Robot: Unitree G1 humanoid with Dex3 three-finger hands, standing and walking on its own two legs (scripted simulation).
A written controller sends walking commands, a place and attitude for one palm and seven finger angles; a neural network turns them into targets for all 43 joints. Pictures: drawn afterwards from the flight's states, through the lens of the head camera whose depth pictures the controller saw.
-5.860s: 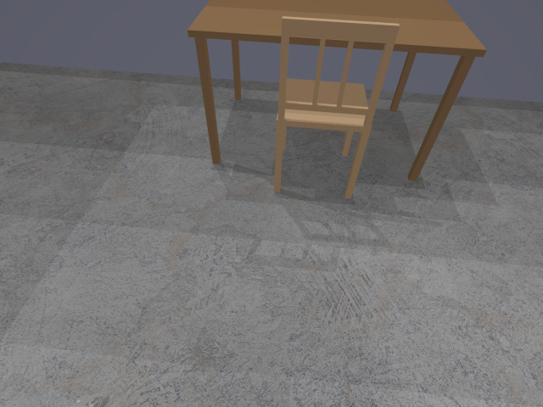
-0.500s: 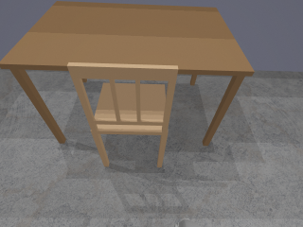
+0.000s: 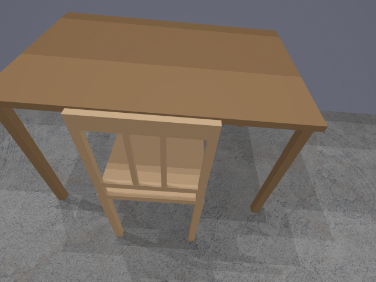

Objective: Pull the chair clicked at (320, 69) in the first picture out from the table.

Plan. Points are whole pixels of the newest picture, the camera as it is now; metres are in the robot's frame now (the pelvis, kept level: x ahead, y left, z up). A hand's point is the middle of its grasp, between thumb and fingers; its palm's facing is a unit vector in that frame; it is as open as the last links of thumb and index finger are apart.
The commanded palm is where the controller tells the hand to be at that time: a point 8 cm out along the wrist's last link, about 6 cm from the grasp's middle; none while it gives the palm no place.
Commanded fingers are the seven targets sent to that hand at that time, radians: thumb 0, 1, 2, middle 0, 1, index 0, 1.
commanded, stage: come to a stop and stand still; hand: left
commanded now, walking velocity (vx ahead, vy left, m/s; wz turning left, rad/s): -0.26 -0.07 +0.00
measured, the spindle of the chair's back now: (131, 160) +0.47 +0.21 -0.11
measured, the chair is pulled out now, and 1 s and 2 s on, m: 0.00 0.00 0.00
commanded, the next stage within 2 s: look again from close up in 1.14 s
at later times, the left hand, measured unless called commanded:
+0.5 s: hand out of the picture +0.00 +0.14 -0.15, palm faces +0.02 -0.96 -0.27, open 7.4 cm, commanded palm none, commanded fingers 0.00 0.90 0.90 -0.20 -0.30 -0.20 -0.30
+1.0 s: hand out of the picture -0.03 +0.19 -0.17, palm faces +0.04 -0.98 -0.20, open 7.4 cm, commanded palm none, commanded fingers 0.00 0.90 0.90 -0.20 -0.30 -0.20 -0.30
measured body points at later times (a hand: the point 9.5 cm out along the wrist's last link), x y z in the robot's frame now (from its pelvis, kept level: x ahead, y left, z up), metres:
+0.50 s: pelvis -0.01 -0.05 +0.01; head -0.01 -0.08 +0.46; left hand +0.00 +0.19 -0.13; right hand +0.03 -0.29 -0.16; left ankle +0.01 +0.10 -0.71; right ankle -0.02 -0.14 -0.73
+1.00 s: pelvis -0.04 +0.00 +0.01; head -0.03 +0.01 +0.46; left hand -0.03 +0.24 -0.16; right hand -0.02 -0.22 -0.15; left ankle -0.06 +0.12 -0.73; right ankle -0.02 -0.14 -0.73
